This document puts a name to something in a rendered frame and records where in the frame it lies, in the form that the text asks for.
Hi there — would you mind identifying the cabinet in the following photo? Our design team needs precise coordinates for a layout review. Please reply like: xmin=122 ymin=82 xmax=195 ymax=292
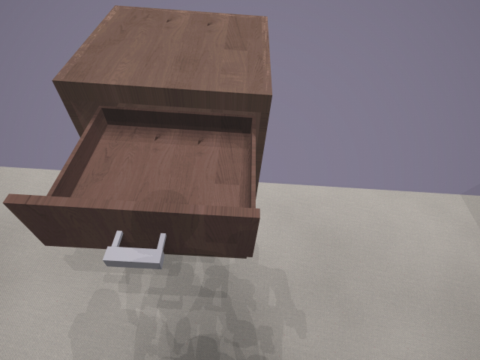
xmin=52 ymin=5 xmax=272 ymax=259

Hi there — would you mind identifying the drawer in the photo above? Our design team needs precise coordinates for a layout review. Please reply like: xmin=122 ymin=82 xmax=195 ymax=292
xmin=3 ymin=106 xmax=260 ymax=257

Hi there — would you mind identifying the handle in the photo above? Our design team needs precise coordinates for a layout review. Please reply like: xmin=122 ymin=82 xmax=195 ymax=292
xmin=103 ymin=230 xmax=167 ymax=269

